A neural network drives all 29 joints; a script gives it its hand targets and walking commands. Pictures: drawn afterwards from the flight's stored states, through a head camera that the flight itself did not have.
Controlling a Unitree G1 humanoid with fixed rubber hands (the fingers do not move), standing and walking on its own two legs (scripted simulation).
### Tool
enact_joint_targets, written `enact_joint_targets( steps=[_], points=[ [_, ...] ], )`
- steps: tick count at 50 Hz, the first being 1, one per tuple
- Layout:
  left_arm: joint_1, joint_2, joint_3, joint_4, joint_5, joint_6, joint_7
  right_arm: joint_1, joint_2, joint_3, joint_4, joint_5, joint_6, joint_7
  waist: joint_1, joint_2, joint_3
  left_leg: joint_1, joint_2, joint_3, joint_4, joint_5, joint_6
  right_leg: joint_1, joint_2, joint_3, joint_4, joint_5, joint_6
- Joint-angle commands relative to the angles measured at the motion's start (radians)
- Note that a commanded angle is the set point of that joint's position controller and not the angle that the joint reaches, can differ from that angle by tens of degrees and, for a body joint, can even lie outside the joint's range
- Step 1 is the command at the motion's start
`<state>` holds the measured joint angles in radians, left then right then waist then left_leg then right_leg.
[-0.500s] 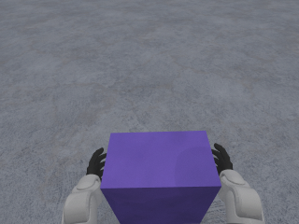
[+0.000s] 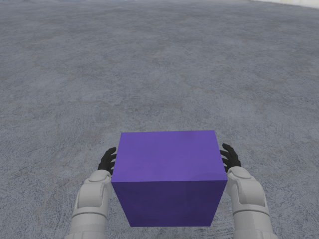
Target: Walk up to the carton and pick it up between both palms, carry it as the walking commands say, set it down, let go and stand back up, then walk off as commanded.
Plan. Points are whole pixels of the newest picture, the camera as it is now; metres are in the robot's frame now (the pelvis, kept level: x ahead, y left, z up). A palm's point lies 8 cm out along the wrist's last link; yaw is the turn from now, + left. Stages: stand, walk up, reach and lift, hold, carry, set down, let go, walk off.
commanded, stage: hold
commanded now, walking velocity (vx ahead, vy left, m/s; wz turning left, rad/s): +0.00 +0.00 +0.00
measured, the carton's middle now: (168, 182) +0.30 -0.01 +0.00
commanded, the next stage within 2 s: set down in 0.30 s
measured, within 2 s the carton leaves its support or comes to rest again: neither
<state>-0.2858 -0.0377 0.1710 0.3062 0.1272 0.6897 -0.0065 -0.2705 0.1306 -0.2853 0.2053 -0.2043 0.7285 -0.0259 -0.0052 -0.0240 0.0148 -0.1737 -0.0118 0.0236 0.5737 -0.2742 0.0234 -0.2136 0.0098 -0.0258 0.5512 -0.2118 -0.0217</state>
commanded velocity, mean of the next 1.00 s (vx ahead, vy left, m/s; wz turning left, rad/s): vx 0.00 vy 0.00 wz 0.00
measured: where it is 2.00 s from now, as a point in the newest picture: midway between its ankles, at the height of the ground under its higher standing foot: outside the picture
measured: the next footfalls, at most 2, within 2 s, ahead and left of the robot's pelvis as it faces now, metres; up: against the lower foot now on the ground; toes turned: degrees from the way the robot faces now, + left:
none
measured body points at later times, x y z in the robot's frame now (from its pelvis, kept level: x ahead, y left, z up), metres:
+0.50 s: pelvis +0.02 +0.00 +0.01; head -0.02 -0.01 +0.46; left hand +0.29 +0.16 +0.02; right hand +0.30 -0.17 +0.02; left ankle +0.03 +0.10 -0.73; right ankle +0.06 -0.11 -0.73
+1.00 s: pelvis +0.01 +0.00 -0.01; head +0.07 +0.01 +0.43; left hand +0.32 +0.18 -0.06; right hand +0.33 -0.16 -0.05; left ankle +0.03 +0.10 -0.73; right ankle +0.06 -0.11 -0.73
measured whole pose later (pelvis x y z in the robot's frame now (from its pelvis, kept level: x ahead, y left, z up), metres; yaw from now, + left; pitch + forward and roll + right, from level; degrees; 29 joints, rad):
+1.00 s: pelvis +0.01 +0.00 -0.01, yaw +0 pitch +5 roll -1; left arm -0.31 -0.08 0.29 0.52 0.22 0.41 -0.04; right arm -0.30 0.13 -0.35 0.48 -0.22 0.41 0.00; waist 0.02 0.00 0.02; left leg -0.48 -0.01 0.02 0.73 -0.34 0.03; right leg -0.51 0.01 -0.03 0.68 -0.27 -0.02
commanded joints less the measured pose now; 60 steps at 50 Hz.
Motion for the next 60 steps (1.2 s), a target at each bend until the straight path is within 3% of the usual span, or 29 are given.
enact_joint_targets(
  steps=[1,2,4,6,7,8,15,16,18,22,23,25,27,30,31,33,34,35,36,37,38,40,45,47,48,52,53,56,60],
  points=[
    [-0.548,-0.944,-0.506,-0.102,-0.123,-0.017,-0.213,-0.548,0.879,0.671,-0.015,0.236,-0.018,0.261,0.021,0.031,-0.218,-0.002,-0.031,-0.116,-0.211,0.063,0.014,0.169,0.053,0.116,-0.133,-0.002,-0.005],
    [-0.567,-0.972,-0.515,-0.119,-0.129,-0.021,-0.215,-0.533,0.883,0.660,0.002,0.231,-0.016,0.269,0.003,0.033,-0.203,-0.015,-0.020,-0.127,-0.232,0.084,0.013,0.192,0.062,0.115,-0.131,0.032,0.001],
    [-0.585,-0.993,-0.518,-0.134,-0.131,-0.019,-0.220,-0.562,0.910,0.675,-0.009,0.245,-0.020,0.277,0.017,0.057,-0.192,-0.021,-0.032,-0.114,-0.242,0.088,0.011,0.204,0.058,0.130,-0.146,0.044,-0.001],
    [-0.548,-1.007,-0.521,-0.120,-0.125,-0.010,-0.220,-0.567,0.893,0.680,-0.019,0.244,-0.030,0.283,0.013,0.068,-0.168,-0.017,-0.022,-0.116,-0.261,0.115,0.008,0.216,0.060,0.129,-0.149,0.072,0.001],
    [-0.572,-1.003,-0.543,-0.145,-0.140,-0.018,-0.220,-0.591,0.892,0.686,-0.040,0.244,-0.037,0.279,0.008,0.023,-0.199,0.017,-0.019,-0.125,-0.258,0.132,0.008,0.199,0.065,0.132,-0.151,0.073,0.001],
    [-0.615,-0.994,-0.549,-0.183,-0.151,-0.022,-0.224,-0.580,0.910,0.690,-0.043,0.255,-0.036,0.282,-0.002,0.047,-0.218,0.023,-0.027,-0.119,-0.253,0.123,0.009,0.216,0.056,0.144,-0.160,0.075,0.000],
    [-0.530,-0.994,-0.597,-0.301,-0.175,-0.031,-0.224,-0.605,0.959,0.808,-0.208,0.308,-0.056,0.273,0.033,-0.003,-0.379,0.128,-0.038,-0.110,-0.208,0.337,0.012,0.259,0.056,0.154,-0.155,0.247,0.014],
    [-0.436,-0.990,-0.604,-0.290,-0.189,-0.040,-0.233,-0.469,0.962,0.805,-0.184,0.321,-0.048,0.272,0.079,0.052,-0.402,0.084,-0.046,-0.091,-0.184,0.299,0.011,0.270,0.057,0.121,-0.135,0.265,0.005],
    [-0.437,-0.968,-0.609,-0.257,-0.185,-0.033,-0.239,-0.469,0.932,0.785,-0.190,0.311,-0.051,0.267,0.065,0.077,-0.364,0.053,-0.040,-0.098,-0.190,0.237,0.013,0.262,0.050,0.128,-0.139,0.216,-0.002],
    [-0.449,-0.919,-0.522,-0.166,-0.152,-0.045,-0.249,-0.447,0.852,0.695,-0.091,0.221,-0.048,0.254,0.011,0.052,-0.189,-0.031,-0.041,-0.106,-0.205,0.063,0.032,0.167,0.040,0.126,-0.150,0.043,-0.006],
    [-0.514,-0.929,-0.528,-0.171,-0.165,-0.059,-0.255,-0.449,0.878,0.688,-0.052,0.206,-0.056,0.256,0.009,0.004,-0.200,-0.032,-0.037,-0.110,-0.192,0.024,0.037,0.170,0.045,0.130,-0.147,-0.001,-0.007],
    [-0.567,-0.966,-0.530,-0.159,-0.166,-0.083,-0.259,-0.506,0.917,0.692,-0.048,0.222,-0.083,0.263,0.027,0.004,-0.218,-0.024,-0.041,-0.108,-0.174,0.020,0.037,0.128,0.044,0.129,-0.135,-0.020,-0.009],
    [-0.622,-0.994,-0.528,-0.124,-0.170,-0.105,-0.269,-0.511,0.921,0.642,0.020,0.203,-0.103,0.262,-0.002,0.016,-0.263,-0.046,-0.040,-0.114,-0.152,-0.021,0.038,0.155,0.041,0.146,-0.118,-0.052,-0.016],
    [-0.619,-1.024,-0.500,-0.084,-0.157,-0.158,-0.278,-0.614,0.966,0.684,-0.014,0.232,-0.163,0.266,0.038,0.005,-0.328,-0.056,-0.049,-0.113,-0.117,0.056,0.044,0.169,0.034,0.150,-0.083,0.042,-0.008],
    [-0.651,-1.025,-0.497,-0.079,-0.161,-0.174,-0.277,-0.612,0.969,0.682,0.012,0.228,-0.177,0.267,0.022,0.008,-0.353,-0.074,-0.051,-0.114,-0.109,0.049,0.044,0.184,0.038,0.149,-0.071,0.047,-0.013],
    [-0.612,-1.016,-0.488,-0.056,-0.144,-0.192,-0.278,-0.586,0.971,0.679,0.045,0.218,-0.194,0.261,0.037,-0.012,-0.379,-0.075,-0.053,-0.111,-0.092,0.107,0.044,0.191,0.035,0.154,-0.057,0.110,-0.007],
    [-0.595,-1.017,-0.464,-0.010,-0.134,-0.199,-0.282,-0.588,0.945,0.663,0.055,0.206,-0.204,0.257,0.016,-0.030,-0.354,-0.099,-0.053,-0.118,-0.077,0.100,0.045,0.160,0.035,0.150,-0.050,0.097,-0.008],
    [-0.540,-1.031,-0.447,0.024,-0.122,-0.200,-0.278,-0.605,0.976,0.698,0.039,0.221,-0.209,0.257,0.059,-0.032,-0.376,-0.102,-0.062,-0.110,-0.078,0.132,0.047,0.207,0.038,0.147,-0.044,0.139,-0.002],
    [-0.551,-1.012,-0.451,0.034,-0.110,-0.207,-0.281,-0.565,0.957,0.668,0.073,0.196,-0.217,0.254,0.029,-0.023,-0.371,-0.120,-0.060,-0.116,-0.066,0.122,0.049,0.195,0.038,0.147,-0.041,0.152,-0.003],
    [-0.531,-1.000,-0.445,0.037,-0.104,-0.219,-0.280,-0.543,0.948,0.666,0.086,0.194,-0.223,0.252,0.034,-0.040,-0.377,-0.145,-0.058,-0.115,-0.066,0.159,0.047,0.202,0.044,0.150,-0.030,0.203,-0.001],
    [-0.534,-1.001,-0.424,0.078,-0.086,-0.224,-0.280,-0.569,0.945,0.658,0.108,0.206,-0.236,0.253,0.051,-0.005,-0.394,-0.145,-0.057,-0.111,-0.053,0.141,0.046,0.193,0.040,0.147,-0.024,0.172,-0.003],
    [-0.571,-0.964,-0.423,0.070,-0.072,-0.245,-0.279,-0.504,0.932,0.591,0.186,0.162,-0.250,0.251,0.010,0.006,-0.370,-0.173,-0.058,-0.121,-0.040,0.148,0.043,0.140,0.048,0.150,-0.013,0.196,-0.008],
    [-0.580,-1.019,-0.396,0.116,-0.053,-0.308,-0.257,-0.581,0.922,0.586,0.201,0.165,-0.332,0.260,0.033,0.045,-0.422,-0.218,-0.060,-0.131,0.023,0.214,0.035,0.041,0.052,0.151,0.057,0.229,-0.025],
    [-0.612,-1.026,-0.413,0.114,-0.054,-0.337,-0.246,-0.587,0.913,0.573,0.230,0.159,-0.365,0.263,0.016,0.067,-0.475,-0.242,-0.065,-0.139,0.044,0.234,0.022,0.013,0.067,0.138,0.085,0.242,-0.033],
    [-0.623,-1.015,-0.430,0.099,-0.058,-0.360,-0.245,-0.609,0.917,0.585,0.218,0.168,-0.388,0.263,0.036,0.079,-0.534,-0.250,-0.064,-0.130,0.068,0.248,0.017,0.006,0.067,0.144,0.109,0.260,-0.031],
    [-0.607,-1.028,-0.440,0.131,-0.075,-0.395,-0.224,-0.612,0.854,0.544,0.237,0.141,-0.432,0.259,-0.004,0.049,-0.610,-0.257,-0.068,-0.146,0.117,0.322,0.001,-0.109,0.090,0.130,0.157,0.271,-0.028],
    [-0.626,-1.028,-0.420,0.144,-0.077,-0.405,-0.217,-0.671,0.846,0.557,0.220,0.151,-0.444,0.260,0.011,0.074,-0.623,-0.265,-0.067,-0.151,0.124,0.307,0.001,-0.134,0.088,0.130,0.178,0.239,-0.031],
    [-0.639,-1.003,-0.433,0.138,-0.070,-0.428,-0.203,-0.631,0.845,0.522,0.272,0.100,-0.462,0.260,0.002,0.042,-0.678,-0.305,-0.069,-0.148,0.153,0.307,-0.007,-0.220,0.100,0.119,0.217,0.230,-0.026],
    [-0.716,-1.016,-0.441,0.111,-0.089,-0.460,-0.193,-0.712,0.869,0.548,0.273,0.124,-0.491,0.268,0.019,0.052,-0.793,-0.362,-0.077,-0.137,0.225,0.290,-0.011,-0.276,0.104,0.118,0.283,0.192,-0.025]
  ],
)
